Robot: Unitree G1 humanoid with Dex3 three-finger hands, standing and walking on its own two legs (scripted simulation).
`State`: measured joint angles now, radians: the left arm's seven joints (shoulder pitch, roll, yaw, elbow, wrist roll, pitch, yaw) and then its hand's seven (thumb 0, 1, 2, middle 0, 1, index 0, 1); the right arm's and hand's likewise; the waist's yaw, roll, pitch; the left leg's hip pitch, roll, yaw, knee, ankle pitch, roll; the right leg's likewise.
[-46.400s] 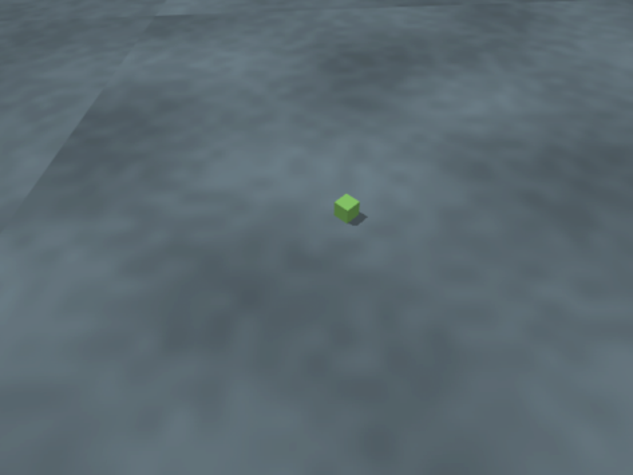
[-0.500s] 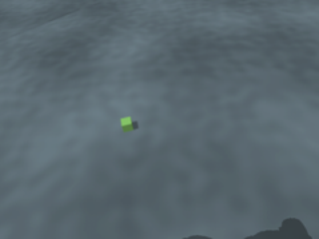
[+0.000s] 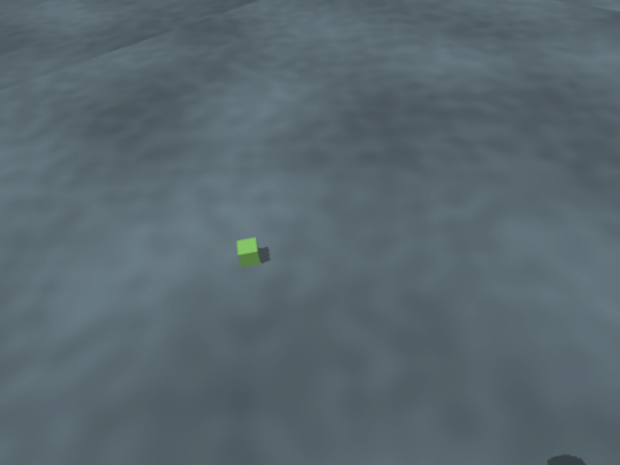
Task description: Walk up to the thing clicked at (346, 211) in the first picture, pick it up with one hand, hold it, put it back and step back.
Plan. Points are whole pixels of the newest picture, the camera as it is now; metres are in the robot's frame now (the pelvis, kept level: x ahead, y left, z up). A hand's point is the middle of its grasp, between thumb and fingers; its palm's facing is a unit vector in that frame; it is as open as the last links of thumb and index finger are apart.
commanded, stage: step back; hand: left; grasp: from above
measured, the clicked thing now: (248, 252) +1.07 +0.33 -0.72
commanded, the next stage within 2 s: stand in 0.42 s
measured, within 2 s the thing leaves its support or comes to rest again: neither
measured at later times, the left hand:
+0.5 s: hand out of the picture +0.12 +0.29 -0.15, palm faces +0.00 -0.93 -0.36, open 7.4 cm
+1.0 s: hand out of the picture +0.13 +0.27 -0.14, palm faces -0.03 -0.94 -0.33, open 7.4 cm
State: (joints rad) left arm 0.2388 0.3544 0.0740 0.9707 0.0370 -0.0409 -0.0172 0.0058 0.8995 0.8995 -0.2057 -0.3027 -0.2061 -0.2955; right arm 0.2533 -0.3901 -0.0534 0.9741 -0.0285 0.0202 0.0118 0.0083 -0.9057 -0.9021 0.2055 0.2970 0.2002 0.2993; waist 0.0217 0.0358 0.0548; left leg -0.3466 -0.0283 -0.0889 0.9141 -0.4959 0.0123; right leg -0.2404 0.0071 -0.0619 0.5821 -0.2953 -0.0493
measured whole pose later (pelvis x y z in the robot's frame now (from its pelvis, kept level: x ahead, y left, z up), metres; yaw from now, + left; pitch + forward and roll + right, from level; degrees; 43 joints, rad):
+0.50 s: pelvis +0.05 +0.03 +0.00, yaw +0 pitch -2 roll -1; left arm 0.15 0.37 0.02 1.03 0.01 -0.02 0.00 0.00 0.90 0.90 -0.20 -0.30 -0.20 -0.30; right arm 0.06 -0.33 -0.01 1.00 -0.01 0.00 0.01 0.01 -0.90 -0.90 0.21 0.30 0.20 0.30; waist 0.02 0.00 0.09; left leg -0.32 0.04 0.02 0.59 -0.24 -0.01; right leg -0.18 -0.02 -0.02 0.57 -0.35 0.02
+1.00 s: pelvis +0.05 +0.02 +0.02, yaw +0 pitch -3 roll +0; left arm 0.09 0.35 0.01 1.13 0.01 -0.02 -0.01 0.00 0.90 0.90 -0.20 -0.30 -0.20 -0.30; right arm 0.10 -0.35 0.00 1.15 -0.01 -0.01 0.02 0.01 -0.91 -0.90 0.20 0.30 0.20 0.30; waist -0.02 0.00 0.06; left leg -0.18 0.05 0.03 0.34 -0.11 -0.03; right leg -0.06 -0.01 -0.02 0.34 -0.24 0.01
